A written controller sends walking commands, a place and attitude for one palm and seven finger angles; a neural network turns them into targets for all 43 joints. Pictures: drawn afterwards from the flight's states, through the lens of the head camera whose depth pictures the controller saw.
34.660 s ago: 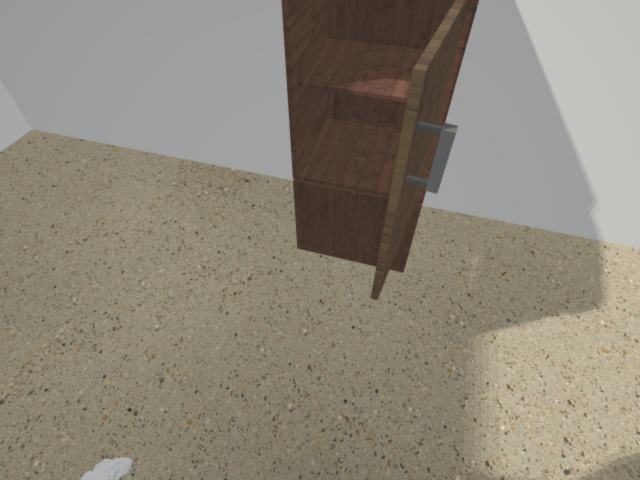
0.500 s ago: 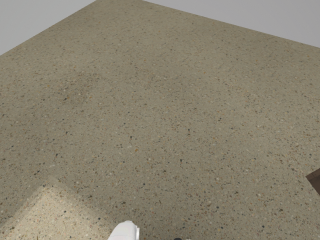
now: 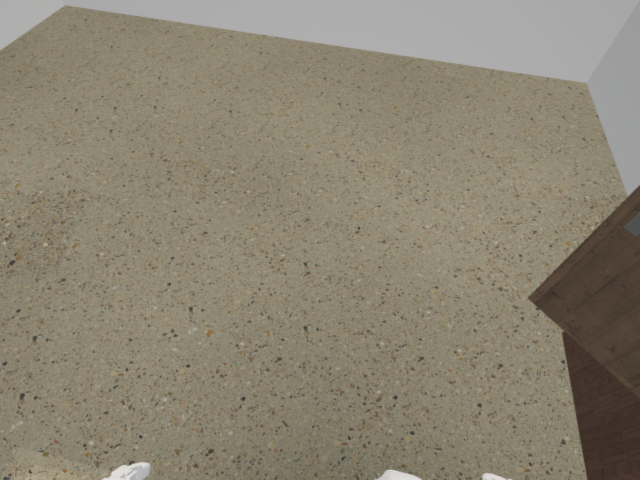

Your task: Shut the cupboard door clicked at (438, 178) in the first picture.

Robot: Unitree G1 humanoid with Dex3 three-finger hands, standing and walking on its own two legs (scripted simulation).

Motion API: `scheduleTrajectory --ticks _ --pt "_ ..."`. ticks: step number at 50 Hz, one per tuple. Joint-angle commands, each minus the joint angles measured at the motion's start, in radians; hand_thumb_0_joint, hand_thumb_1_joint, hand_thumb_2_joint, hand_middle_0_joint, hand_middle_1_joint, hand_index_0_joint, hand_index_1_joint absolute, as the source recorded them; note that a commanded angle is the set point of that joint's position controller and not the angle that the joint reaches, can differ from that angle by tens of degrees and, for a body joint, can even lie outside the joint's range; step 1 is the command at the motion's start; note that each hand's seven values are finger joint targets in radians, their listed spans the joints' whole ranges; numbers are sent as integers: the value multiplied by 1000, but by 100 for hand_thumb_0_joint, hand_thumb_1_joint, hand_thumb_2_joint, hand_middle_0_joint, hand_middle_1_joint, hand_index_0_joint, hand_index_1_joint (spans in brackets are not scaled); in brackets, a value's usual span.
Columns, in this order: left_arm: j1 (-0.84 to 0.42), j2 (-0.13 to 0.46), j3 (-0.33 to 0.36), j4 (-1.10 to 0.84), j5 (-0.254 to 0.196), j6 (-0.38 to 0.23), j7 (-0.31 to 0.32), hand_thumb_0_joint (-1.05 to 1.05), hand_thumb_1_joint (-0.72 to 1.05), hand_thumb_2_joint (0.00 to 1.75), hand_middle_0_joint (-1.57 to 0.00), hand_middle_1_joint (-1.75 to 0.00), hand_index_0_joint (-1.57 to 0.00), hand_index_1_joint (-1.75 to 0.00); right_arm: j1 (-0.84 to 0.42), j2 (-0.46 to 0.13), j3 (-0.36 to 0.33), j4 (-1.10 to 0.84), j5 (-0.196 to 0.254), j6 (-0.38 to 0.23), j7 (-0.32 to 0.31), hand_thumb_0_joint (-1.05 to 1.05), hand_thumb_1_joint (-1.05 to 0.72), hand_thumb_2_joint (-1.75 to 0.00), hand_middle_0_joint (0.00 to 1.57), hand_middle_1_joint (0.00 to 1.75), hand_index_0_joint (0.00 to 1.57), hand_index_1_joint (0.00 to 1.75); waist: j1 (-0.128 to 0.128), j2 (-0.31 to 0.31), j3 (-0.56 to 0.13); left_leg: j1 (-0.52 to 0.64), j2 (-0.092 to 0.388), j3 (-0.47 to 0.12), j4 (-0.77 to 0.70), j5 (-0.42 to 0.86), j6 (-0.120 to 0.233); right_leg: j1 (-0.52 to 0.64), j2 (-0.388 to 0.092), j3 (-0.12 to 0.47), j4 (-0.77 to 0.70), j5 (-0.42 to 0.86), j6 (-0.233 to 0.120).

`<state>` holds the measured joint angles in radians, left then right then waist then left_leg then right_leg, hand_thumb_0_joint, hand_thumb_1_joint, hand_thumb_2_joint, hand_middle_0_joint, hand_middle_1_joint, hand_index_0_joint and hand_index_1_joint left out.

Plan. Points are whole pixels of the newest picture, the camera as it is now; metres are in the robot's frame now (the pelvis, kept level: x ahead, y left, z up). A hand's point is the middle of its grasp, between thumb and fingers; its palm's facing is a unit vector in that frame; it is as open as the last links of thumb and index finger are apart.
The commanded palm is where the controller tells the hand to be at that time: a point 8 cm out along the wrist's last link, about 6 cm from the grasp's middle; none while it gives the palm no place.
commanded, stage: turn to face it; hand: left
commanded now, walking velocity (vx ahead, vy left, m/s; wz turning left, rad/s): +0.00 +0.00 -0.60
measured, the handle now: out of the picture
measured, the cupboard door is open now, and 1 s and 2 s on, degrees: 47 47 47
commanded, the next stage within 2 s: take the last steps up to it in 1.36 s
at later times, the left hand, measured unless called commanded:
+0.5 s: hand (207, 447) +0.18 +0.18 -0.17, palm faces -0.28 -0.94 -0.18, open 7.3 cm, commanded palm none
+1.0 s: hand (255, 437) +0.19 +0.11 -0.16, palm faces -0.54 -0.81 -0.24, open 7.3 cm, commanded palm none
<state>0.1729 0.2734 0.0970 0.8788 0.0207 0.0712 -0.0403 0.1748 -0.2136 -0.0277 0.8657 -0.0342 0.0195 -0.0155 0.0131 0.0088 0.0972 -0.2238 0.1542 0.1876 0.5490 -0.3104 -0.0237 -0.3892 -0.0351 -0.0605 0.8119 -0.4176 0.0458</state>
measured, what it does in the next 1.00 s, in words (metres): steps on the spot, turning right: right foot, then left foot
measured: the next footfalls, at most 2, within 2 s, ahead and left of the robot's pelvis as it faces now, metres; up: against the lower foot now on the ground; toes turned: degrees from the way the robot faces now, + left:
right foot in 0.06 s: +0.04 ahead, -0.14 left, +0.00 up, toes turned -7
left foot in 0.38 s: +0.10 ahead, +0.12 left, +0.00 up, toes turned -10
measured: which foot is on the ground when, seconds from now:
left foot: down 0.00-0.06, up 0.08-0.36, down 0.38-0.74, up 0.76-1.00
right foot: up 0.00-0.04, down 0.06-0.38, up 0.40-0.72, down 0.74-1.00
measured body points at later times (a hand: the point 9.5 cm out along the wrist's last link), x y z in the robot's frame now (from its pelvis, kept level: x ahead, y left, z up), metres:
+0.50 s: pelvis +0.02 +0.01 +0.00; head +0.07 +0.03 +0.44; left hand +0.19 +0.23 -0.16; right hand +0.00 -0.25 -0.13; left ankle +0.06 +0.12 -0.74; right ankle -0.04 -0.11 -0.67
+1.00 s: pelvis +0.01 -0.01 +0.00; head +0.05 -0.04 +0.45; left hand +0.22 +0.15 -0.14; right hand -0.06 -0.28 -0.14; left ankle +0.10 +0.10 -0.70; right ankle -0.06 -0.11 -0.74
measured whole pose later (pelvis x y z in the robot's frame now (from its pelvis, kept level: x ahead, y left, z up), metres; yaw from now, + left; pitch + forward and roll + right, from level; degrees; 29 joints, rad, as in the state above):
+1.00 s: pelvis +0.01 -0.01 +0.00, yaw -35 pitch +1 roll +0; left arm 0.19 0.21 0.05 0.90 0.02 0.04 -0.01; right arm 0.17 -0.25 -0.05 0.88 -0.01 0.05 -0.01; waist 0.00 0.01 0.08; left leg -0.45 0.06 0.04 0.87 -0.42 -0.08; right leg -0.27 0.02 0.05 0.53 -0.28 -0.01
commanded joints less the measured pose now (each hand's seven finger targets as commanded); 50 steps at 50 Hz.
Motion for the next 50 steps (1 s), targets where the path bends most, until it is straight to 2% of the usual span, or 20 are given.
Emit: scheduleTrajectory --ticks 1,2,3,4,6,9,14,17,18,19,20,25,33,35,36,37,38,39,42,50 --pt "36 52 5 -72 1 -41 0 0 90 90 -20 -30 -20 -30 29 -224 -73 -46 9 -7 -9 0 -90 -90 20 30 20 30 4 178 -157 62 166 -58 29 446 69 166 41 -63 -296 203 -37" --pt "103 115 15 -52 6 -52 8 0 90 90 -20 -30 -20 -30 29 -197 -72 -58 18 -6 0 0 -90 -90 20 30 20 30 37 55 -200 -58 116 -23 187 330 16 342 -45 49 -387 377 -75" --pt "166 226 37 -33 13 -64 24 0 90 90 -20 -30 -20 -30 -14 -109 -48 -105 23 -6 3 0 -90 -90 20 30 20 30 73 -271 -197 -353 -39 31 412 -229 -44 499 -303 390 -427 745 -186" --pt "211 251 34 -19 -4 -61 38 0 90 90 -20 -30 -20 -30 -63 -123 -38 -127 24 8 -6 0 -90 -90 20 30 20 30 99 -241 -189 -390 -65 -118 565 -360 -46 418 -381 446 -418 893 -276" --pt "102 198 29 -47 -1 -54 56 0 90 90 -20 -30 -20 -30 -58 -137 -41 -109 25 9 -18 0 -90 -90 20 30 20 30 50 -298 -171 -464 -44 -208 662 -257 -48 402 -299 419 -416 743 -278" --pt "-11 154 12 -89 4 -49 58 0 90 90 -20 -30 -20 -30 -2 -122 -38 -66 22 13 -5 0 -90 -90 20 30 20 30 -7 -163 -170 -318 -51 -168 536 -142 -62 271 -207 280 -400 651 -230" --pt "-34 175 21 -91 10 -41 48 0 90 90 -20 -30 -20 -30 38 -105 -37 -65 26 10 -3 0 -90 -90 20 30 20 30 -14 -168 -129 -179 -99 -140 267 -116 -53 138 -183 347 -419 453 -225" --pt "-79 157 19 -93 1 -32 42 0 90 90 -20 -30 -20 -30 142 -111 -38 -38 27 -5 -9 0 -90 -90 20 30 20 30 -64 -153 -145 -2 -117 -139 -17 46 -43 57 -128 350 -345 357 -155" --pt "-72 116 11 -107 -9 -25 38 0 90 90 -20 -30 -20 -30 168 -161 -44 -32 20 -18 -15 0 -90 -90 20 30 20 30 -69 -24 -157 89 -38 -230 -166 46 -11 -34 -49 297 -260 245 -106" --pt "-37 52 0 -123 -18 -20 28 0 90 90 -20 -30 -20 -30 177 -264 -62 -40 3 -25 -18 0 -90 -90 20 30 20 30 -63 268 -153 145 202 -495 -268 59 85 -177 95 153 -40 -33 -45" --pt "-65 63 -2 -140 -10 -26 22 0 90 90 -20 -30 -20 -30 186 -291 -65 -59 0 -22 -23 0 -90 -90 20 30 20 30 -76 265 -129 54 331 -582 -301 120 178 -167 82 89 178 -196 -30" --pt "-63 45 6 -93 -5 -17 -2 0 90 90 -20 -30 -20 -30 85 -186 -40 -65 -2 -29 -30 0 -90 -90 20 30 20 30 -28 172 -143 112 183 -239 -192 466 146 -163 7 61 320 -58 7" --pt "-71 21 -6 -98 -5 -25 -2 0 90 90 -20 -30 -20 -30 111 -221 -68 -27 2 -11 -13 0 -90 -90 20 30 20 30 -47 231 -147 96 210 -108 -99 421 119 54 33 -43 -135 9 -22" --pt "31 61 6 -65 -2 -36 5 0 90 90 -20 -30 -20 -30 74 -216 -72 -33 13 -6 -6 0 -90 -90 20 30 20 30 9 138 -175 -4 164 -44 47 280 45 243 24 -28 -372 224 -46" --pt "84 154 21 -46 8 -50 17 0 90 90 -20 -30 -20 -30 72 -157 -64 -56 23 -2 0 0 -90 -90 20 30 20 30 33 -106 -193 -192 69 21 235 44 -18 401 -164 208 -466 392 -112" --pt "131 232 33 -30 3 -57 33 0 90 90 -20 -30 -20 -30 3 -103 -43 -108 19 3 4 0 -90 -90 20 30 20 30 65 -297 -154 -397 -57 -19 449 -337 -55 404 -349 449 -475 716 -218" --pt "144 226 35 -28 -5 -55 46 0 90 90 -20 -30 -20 -30 -18 -124 -42 -103 21 19 -10 0 -90 -90 20 30 20 30 67 -238 -154 -415 -45 -151 563 -306 -50 354 -349 448 -478 678 -269" --pt "87 203 35 -34 -2 -55 54 0 90 90 -20 -30 -20 -30 -28 -118 -44 -94 22 19 -14 0 -90 -90 20 30 20 30 40 -297 -135 -456 -42 -185 616 -264 -51 336 -305 455 -479 609 -270" --pt "-36 133 15 -69 1 -52 56 0 90 90 -20 -30 -20 -30 19 -126 -45 -53 18 14 -4 0 -90 -90 20 30 20 30 -21 -197 -151 -358 -38 -176 553 -115 -64 281 -198 279 -426 600 -226" --pt "-12 162 24 -53 5 -46 47 0 90 90 -20 -30 -20 -30 28 -100 -40 -62 27 5 -8 0 -90 -90 20 30 20 30 -17 -177 -142 -172 -120 -145 172 -81 -52 196 -168 375 -394 561 -221"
